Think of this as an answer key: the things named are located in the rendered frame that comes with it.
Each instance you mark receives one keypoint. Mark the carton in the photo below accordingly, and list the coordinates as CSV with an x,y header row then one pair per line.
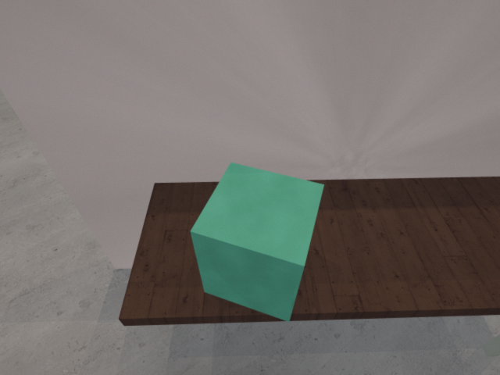
x,y
252,238

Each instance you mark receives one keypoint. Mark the table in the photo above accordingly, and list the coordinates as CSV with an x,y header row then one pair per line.
x,y
380,248

